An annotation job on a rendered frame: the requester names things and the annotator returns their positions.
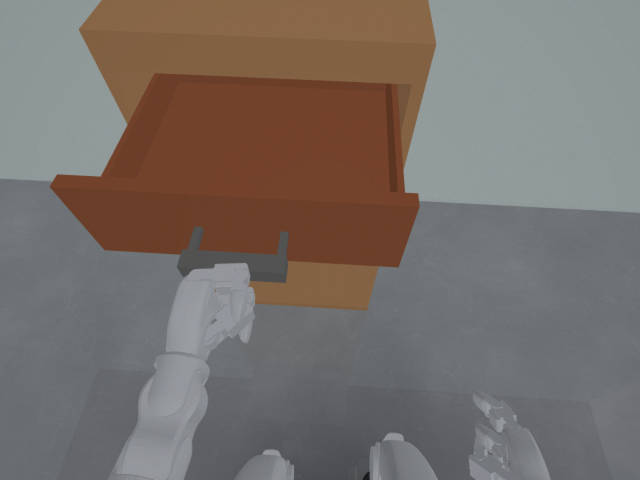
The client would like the left robot hand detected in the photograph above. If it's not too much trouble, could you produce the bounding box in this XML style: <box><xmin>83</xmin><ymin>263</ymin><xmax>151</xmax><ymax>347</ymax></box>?
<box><xmin>165</xmin><ymin>263</ymin><xmax>255</xmax><ymax>362</ymax></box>

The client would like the cabinet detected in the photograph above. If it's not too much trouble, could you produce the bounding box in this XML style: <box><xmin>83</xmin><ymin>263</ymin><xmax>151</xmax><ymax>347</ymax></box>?
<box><xmin>79</xmin><ymin>0</ymin><xmax>436</xmax><ymax>311</ymax></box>

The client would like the drawer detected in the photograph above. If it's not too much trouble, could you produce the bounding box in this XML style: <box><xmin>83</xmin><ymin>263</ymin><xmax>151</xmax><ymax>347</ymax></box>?
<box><xmin>50</xmin><ymin>73</ymin><xmax>420</xmax><ymax>267</ymax></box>

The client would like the right robot shin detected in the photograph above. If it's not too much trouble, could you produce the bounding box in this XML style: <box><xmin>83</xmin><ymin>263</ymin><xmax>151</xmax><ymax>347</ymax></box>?
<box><xmin>380</xmin><ymin>433</ymin><xmax>404</xmax><ymax>445</ymax></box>

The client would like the handle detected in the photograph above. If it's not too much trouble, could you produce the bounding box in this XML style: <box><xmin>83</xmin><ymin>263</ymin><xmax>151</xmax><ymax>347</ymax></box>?
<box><xmin>177</xmin><ymin>226</ymin><xmax>289</xmax><ymax>283</ymax></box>

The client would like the right robot hand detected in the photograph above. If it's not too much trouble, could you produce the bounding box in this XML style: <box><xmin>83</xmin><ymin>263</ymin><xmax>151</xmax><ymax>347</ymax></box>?
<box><xmin>468</xmin><ymin>390</ymin><xmax>551</xmax><ymax>480</ymax></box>

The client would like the robot left thigh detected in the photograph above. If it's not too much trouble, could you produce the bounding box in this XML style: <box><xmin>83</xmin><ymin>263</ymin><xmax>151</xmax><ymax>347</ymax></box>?
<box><xmin>234</xmin><ymin>455</ymin><xmax>294</xmax><ymax>480</ymax></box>

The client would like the left robot forearm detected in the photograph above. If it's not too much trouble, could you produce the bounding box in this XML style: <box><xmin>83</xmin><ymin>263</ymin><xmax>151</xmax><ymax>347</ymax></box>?
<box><xmin>108</xmin><ymin>352</ymin><xmax>210</xmax><ymax>480</ymax></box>

